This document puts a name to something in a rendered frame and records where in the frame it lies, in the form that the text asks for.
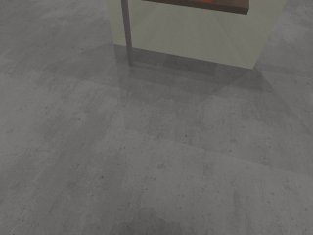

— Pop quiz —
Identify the table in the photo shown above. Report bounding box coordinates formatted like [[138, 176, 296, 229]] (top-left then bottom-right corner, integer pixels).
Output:
[[120, 0, 249, 67]]

